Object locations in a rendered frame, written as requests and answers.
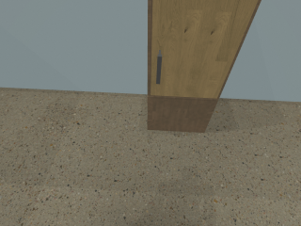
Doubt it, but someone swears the cupboard door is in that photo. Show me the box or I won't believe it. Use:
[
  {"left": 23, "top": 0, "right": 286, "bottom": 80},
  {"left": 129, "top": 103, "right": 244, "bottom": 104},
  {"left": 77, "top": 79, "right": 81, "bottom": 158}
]
[{"left": 150, "top": 0, "right": 259, "bottom": 99}]

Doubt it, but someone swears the handle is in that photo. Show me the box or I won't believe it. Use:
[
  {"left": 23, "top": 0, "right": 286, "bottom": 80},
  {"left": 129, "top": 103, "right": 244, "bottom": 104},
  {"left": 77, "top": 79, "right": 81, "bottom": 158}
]
[{"left": 156, "top": 50, "right": 162, "bottom": 85}]

